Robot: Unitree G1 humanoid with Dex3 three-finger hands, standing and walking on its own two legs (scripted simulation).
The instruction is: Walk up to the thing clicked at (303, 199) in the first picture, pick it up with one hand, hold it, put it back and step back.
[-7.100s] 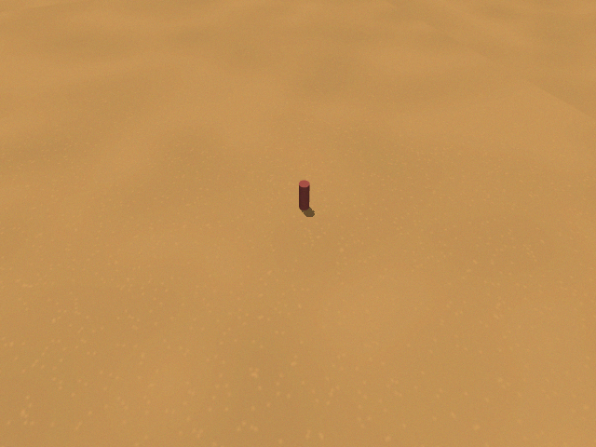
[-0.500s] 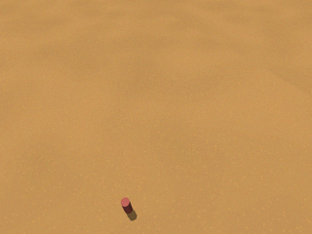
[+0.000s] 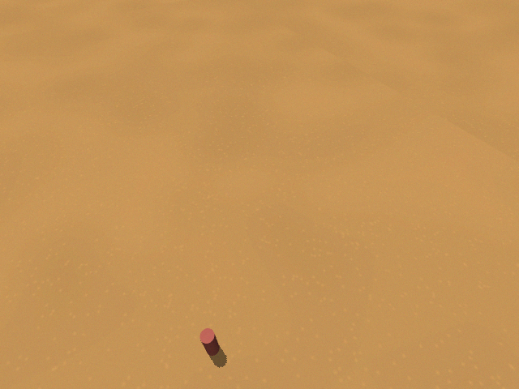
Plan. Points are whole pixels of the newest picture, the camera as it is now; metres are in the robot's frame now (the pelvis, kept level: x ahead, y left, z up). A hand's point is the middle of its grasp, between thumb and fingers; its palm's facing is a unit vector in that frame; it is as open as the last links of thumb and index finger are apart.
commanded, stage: stand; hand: left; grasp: from the side
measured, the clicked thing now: (210, 342) +0.38 +0.21 -0.71
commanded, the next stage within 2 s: go down in 0.34 s
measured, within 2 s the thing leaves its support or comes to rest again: neither
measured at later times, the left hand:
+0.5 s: hand out of the picture +0.08 +0.25 -0.16, palm faces +0.01 -0.94 -0.34, open 7.6 cm
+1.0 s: hand out of the picture +0.15 +0.27 -0.18, palm faces +0.06 -0.94 -0.33, open 16.3 cm
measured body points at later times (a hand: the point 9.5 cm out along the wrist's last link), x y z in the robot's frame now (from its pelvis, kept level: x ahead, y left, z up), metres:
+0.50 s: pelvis +0.00 +0.00 +0.00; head +0.01 +0.00 +0.45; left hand +0.08 +0.30 -0.13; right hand +0.08 -0.30 -0.13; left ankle +0.01 +0.13 -0.75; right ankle -0.02 -0.12 -0.75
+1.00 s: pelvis -0.01 +0.01 -0.05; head +0.06 +0.02 +0.39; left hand +0.14 +0.32 -0.16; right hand +0.12 -0.26 -0.15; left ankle +0.01 +0.13 -0.75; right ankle -0.02 -0.12 -0.75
